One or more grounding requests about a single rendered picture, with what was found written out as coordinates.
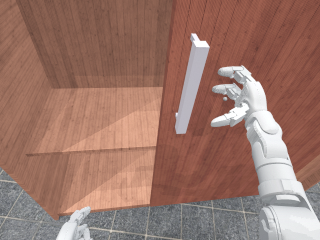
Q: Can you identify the handle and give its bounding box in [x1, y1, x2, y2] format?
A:
[175, 33, 210, 134]

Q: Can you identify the wardrobe door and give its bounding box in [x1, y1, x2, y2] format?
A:
[150, 0, 320, 207]
[295, 154, 320, 182]

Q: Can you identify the robot right hand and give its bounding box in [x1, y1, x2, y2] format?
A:
[210, 65, 268, 127]

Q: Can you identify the robot left hand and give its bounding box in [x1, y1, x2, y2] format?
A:
[56, 206, 93, 240]

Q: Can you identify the robot right forearm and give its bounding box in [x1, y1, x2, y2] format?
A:
[244, 110, 320, 226]

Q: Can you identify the right robot upper arm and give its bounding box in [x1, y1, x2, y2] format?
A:
[259, 205, 320, 240]

